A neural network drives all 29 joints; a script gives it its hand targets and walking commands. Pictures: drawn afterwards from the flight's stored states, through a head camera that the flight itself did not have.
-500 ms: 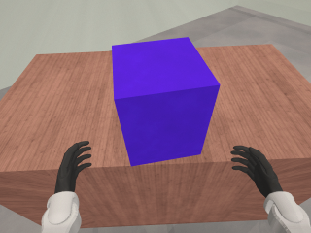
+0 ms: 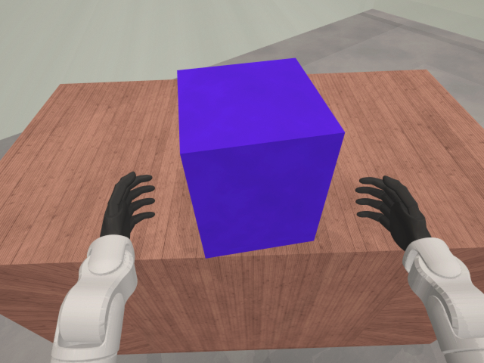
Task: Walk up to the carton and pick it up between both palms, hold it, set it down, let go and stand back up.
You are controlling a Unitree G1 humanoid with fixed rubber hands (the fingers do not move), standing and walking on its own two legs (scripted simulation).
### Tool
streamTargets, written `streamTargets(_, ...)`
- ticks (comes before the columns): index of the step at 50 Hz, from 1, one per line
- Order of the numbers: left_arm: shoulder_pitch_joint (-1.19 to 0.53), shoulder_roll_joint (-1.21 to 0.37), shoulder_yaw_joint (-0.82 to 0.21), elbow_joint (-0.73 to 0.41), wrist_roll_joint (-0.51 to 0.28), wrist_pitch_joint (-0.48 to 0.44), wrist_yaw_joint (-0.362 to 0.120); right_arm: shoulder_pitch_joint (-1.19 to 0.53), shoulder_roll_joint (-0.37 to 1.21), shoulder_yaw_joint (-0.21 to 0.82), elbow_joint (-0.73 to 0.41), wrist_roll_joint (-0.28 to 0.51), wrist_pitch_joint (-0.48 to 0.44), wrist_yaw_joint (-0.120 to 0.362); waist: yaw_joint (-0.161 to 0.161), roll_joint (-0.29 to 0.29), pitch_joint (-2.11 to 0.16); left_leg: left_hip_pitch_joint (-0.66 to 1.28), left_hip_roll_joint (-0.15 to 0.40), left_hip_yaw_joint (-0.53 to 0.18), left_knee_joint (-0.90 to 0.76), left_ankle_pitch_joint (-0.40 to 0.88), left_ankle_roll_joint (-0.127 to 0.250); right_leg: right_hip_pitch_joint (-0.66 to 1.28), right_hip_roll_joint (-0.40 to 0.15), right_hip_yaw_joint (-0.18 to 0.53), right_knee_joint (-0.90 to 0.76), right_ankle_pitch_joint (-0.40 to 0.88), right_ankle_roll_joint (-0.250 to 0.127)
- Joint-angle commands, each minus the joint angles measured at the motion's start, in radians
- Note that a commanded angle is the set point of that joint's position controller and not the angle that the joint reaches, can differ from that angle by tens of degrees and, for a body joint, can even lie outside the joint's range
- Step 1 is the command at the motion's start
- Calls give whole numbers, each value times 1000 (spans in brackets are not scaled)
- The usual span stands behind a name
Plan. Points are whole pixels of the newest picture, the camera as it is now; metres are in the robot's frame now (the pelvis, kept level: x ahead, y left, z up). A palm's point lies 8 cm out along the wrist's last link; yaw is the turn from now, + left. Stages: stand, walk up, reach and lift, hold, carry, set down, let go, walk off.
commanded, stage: reach and lift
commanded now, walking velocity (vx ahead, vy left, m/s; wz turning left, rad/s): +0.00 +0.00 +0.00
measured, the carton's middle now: (249, 160) +0.46 +0.02 +0.09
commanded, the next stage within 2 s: none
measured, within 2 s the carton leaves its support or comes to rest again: neither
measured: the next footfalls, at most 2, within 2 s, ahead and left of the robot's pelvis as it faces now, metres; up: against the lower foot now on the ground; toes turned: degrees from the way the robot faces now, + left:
none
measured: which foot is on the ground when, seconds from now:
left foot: down 0.00-1.00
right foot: down 0.00-1.00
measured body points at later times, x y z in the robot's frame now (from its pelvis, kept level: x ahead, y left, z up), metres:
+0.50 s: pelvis -0.01 +0.00 +0.00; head -0.02 -0.01 +0.45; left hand +0.33 +0.21 +0.18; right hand +0.38 -0.21 +0.16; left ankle +0.01 +0.12 -0.74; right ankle +0.03 -0.12 -0.74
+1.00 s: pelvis -0.01 +0.00 +0.00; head -0.02 -0.01 +0.45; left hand +0.38 +0.24 +0.23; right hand +0.44 -0.20 +0.22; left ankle +0.01 +0.12 -0.74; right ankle +0.03 -0.12 -0.74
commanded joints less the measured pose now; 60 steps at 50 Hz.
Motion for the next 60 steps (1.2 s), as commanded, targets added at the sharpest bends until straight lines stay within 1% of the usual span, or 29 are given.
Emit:
streamTargets(1,-256,77,186,-102,-56,27,5,-329,-243,-100,-44,148,16,-18,12,-118,-190,170,-21,-9,-173,251,-21,155,49,24,-105,164,-43)
streamTargets(3,-217,81,170,-273,-62,38,1,-301,-266,-102,-128,170,4,-29,-26,-103,-317,238,-29,-10,-126,433,-32,249,62,9,-76,381,-35)
streamTargets(5,-342,107,194,-159,-80,32,-8,-424,-260,-99,-69,158,18,-33,-4,-126,-262,187,-30,-17,-146,311,-25,150,50,22,-100,211,-30)
streamTargets(6,-272,89,147,-220,-89,37,-8,-369,-291,-141,-46,157,12,-14,-47,-104,-284,193,-20,-34,-152,315,-33,175,62,10,-92,254,-42)
streamTargets(7,-392,106,174,-169,-89,41,-6,-474,-287,-113,-36,161,22,-17,-3,-89,-251,168,-25,-23,-152,297,-29,150,49,20,-91,205,-45)
streamTargets(9,-433,122,157,-176,-94,43,-1,-535,-299,-138,-28,166,14,-9,-27,-77,-287,152,-23,-25,-164,229,-30,157,52,16,-93,168,-43)
streamTargets(11,-530,141,193,-47,-100,55,3,-658,-290,-115,0,160,29,-11,16,-119,-260,77,-21,-13,-175,124,-11,138,39,35,-103,76,-42)
streamTargets(12,-529,119,141,-60,-126,58,4,-658,-300,-124,18,152,29,0,-11,-126,-271,79,-22,-17,-186,112,-5,143,39,26,-93,90,-41)
streamTargets(14,-530,149,195,-85,-99,70,6,-672,-290,-66,23,174,42,-8,29,-129,-320,108,-25,-7,-160,223,-7,185,43,26,-81,203,-30)
streamTargets(16,-650,151,229,26,-58,77,12,-772,-261,-46,135,178,59,-6,60,-100,-283,69,-27,-5,-166,152,-5,165,28,38,-91,107,-32)
streamTargets(19,-641,153,193,38,-101,85,12,-795,-308,-95,150,162,54,3,13,-114,-353,82,-16,-21,-172,125,-11,176,44,26,-88,99,-37)
streamTargets(20,-729,198,226,67,-113,82,3,-882,-291,-50,143,163,63,-1,46,-164,-397,65,-23,0,-154,150,0,197,37,30,-84,119,-24)
streamTargets(21,-650,187,206,76,-116,90,2,-803,-320,-107,222,144,58,7,-6,-159,-383,77,-20,-13,-170,140,-3,189,48,16,-83,124,-24)
streamTargets(22,-866,197,184,187,-116,83,4,-994,-295,-68,291,157,69,12,18,-116,-319,3,-27,-13,-174,47,2,124,31,28,-91,14,-29)
streamTargets(24,-830,190,194,177,-93,84,15,-1003,-319,-70,285,143,67,19,45,-130,-358,16,-15,-21,-158,107,-6,135,44,20,-83,55,-34)
streamTargets(27,-854,188,176,187,-106,86,12,-1001,-296,-35,377,159,71,19,21,-105,-385,92,-18,-19,-147,201,-16,163,45,9,-89,151,-27)
streamTargets(30,-846,230,234,254,-82,79,3,-1031,-308,-26,383,158,59,25,66,-158,-458,51,-16,-15,-139,250,-12,224,50,14,-75,186,-20)
streamTargets(31,-907,215,181,191,-98,81,5,-1073,-330,-40,400,164,58,25,23,-97,-464,80,-22,-20,-134,261,-24,210,52,4,-74,209,-22)
streamTargets(34,-947,246,207,318,-121,78,-7,-1145,-318,-11,423,156,65,19,43,-159,-411,29,-27,-14,-130,244,-10,219,44,15,-81,202,-9)
streamTargets(36,-1000,237,188,324,-124,66,-10,-1167,-298,-17,498,163,66,16,25,-118,-426,38,-33,-12,-132,205,-20,206,40,3,-81,170,-9)
streamTargets(38,-1103,290,207,330,-125,53,7,-1255,-305,-10,499,172,72,23,75,-103,-448,1,-31,-15,-132,173,-19,192,39,10,-78,118,-17)
streamTargets(40,-1094,243,154,388,-121,51,15,-1248,-333,-18,606,173,64,46,33,-80,-405,19,-19,-31,-142,189,-30,162,54,-13,-74,135,-27)
streamTargets(42,-1145,308,179,435,-159,31,10,-1336,-316,13,497,154,58,34,75,-163,-490,-27,-25,-21,-122,206,-7,240,40,7,-65,189,-2)
streamTargets(49,-1291,270,108,644,-166,-9,17,-1431,-286,38,796,154,59,61,59,-70,-457,-26,-13,-28,-122,161,-26,155,40,-6,-87,98,-30)
streamTargets(52,-1366,304,127,721,-149,-10,21,-1517,-305,68,836,168,64,66,97,-67,-452,-31,-13,-30,-114,184,-30,158,43,-4,-84,95,-31)
streamTargets(53,-1390,289,83,748,-178,-25,21,-1531,-302,43,824,149,47,65,64,-83,-466,-63,-14,-26,-115,127,-31,149,44,-19,-74,85,-27)
streamTargets(55,-1452,332,119,686,-177,-42,29,-1604,-300,70,769,166,41,59,115,-82,-544,-52,-19,1,-95,211,-35,170,45,-6,-67,168,-24)
streamTargets(58,-1476,327,93,884,-189,-47,17,-1625,-293,77,906,141,62,65,84,-118,-474,-74,-27,-22,-91,200,-23,154,45,-6,-77,157,-13)
streamTargets(60,-1465,317,84,856,-181,-69,16,-1631,-288,78,869,154,46,65,102,-129,-557,-69,-18,-15,-103,186,-28,186,47,-6,-65,168,-14)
